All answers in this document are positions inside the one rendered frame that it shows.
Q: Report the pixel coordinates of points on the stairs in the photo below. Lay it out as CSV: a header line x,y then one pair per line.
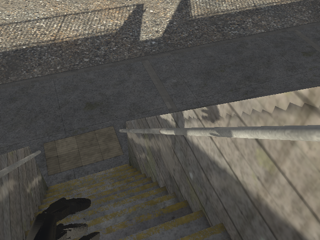
x,y
126,205

